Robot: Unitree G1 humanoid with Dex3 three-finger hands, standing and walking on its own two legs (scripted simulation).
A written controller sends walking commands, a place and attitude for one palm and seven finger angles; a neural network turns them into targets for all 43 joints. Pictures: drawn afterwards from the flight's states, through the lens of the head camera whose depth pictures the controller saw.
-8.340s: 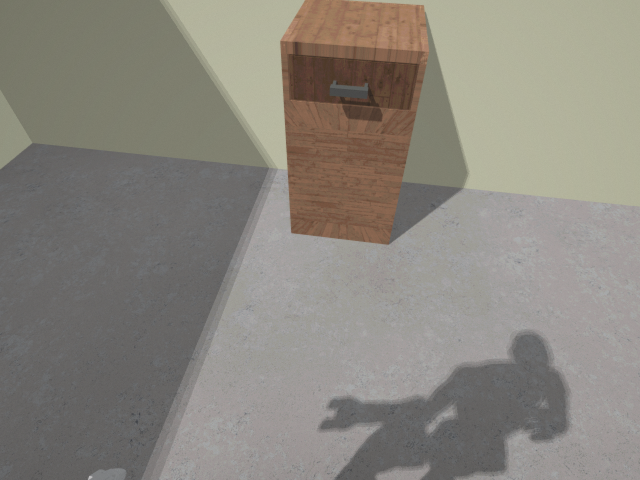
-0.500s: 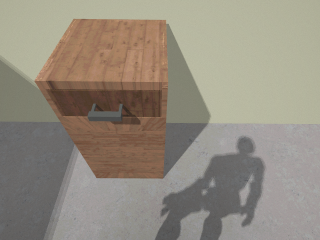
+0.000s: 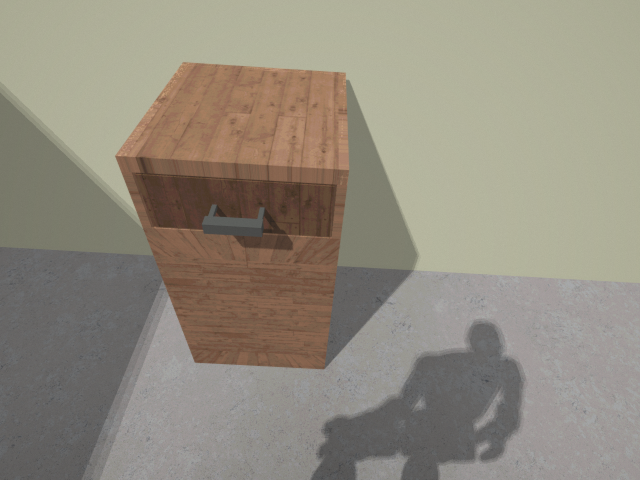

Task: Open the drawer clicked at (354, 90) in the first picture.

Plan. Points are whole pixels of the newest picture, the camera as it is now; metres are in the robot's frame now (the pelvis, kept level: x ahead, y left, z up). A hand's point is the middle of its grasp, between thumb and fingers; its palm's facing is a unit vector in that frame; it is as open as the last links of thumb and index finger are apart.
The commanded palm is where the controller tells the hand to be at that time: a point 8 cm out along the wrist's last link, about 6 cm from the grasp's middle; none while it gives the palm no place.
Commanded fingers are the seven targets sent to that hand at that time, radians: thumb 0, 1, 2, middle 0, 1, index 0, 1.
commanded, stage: come to a stop and stand still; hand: left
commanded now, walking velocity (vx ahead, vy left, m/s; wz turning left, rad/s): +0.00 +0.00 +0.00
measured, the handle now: (235, 218) +0.60 +0.20 -0.06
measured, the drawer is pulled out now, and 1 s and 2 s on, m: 0.00 0.00 0.00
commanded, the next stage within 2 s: look again from close up in 0.16 s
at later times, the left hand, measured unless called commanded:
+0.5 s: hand out of the picture -0.03 +0.16 -0.17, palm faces +0.04 -0.99 -0.15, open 7.3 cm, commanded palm none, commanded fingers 0.00 0.90 0.90 -0.20 -0.30 -0.20 -0.30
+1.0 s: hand out of the picture +0.02 +0.17 -0.17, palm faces +0.02 -0.98 -0.17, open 7.3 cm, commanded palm none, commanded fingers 0.00 0.90 0.90 -0.20 -0.30 -0.20 -0.30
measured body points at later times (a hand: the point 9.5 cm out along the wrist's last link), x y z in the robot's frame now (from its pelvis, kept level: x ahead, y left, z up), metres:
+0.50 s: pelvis +0.00 +0.01 +0.00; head +0.01 +0.01 +0.45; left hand -0.03 +0.21 -0.16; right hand -0.01 -0.21 -0.16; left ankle +0.01 +0.10 -0.73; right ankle +0.05 -0.14 -0.73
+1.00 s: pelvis +0.03 +0.01 +0.00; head +0.03 +0.01 +0.45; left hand +0.02 +0.22 -0.16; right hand +0.02 -0.21 -0.15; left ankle +0.01 +0.10 -0.73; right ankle +0.05 -0.14 -0.73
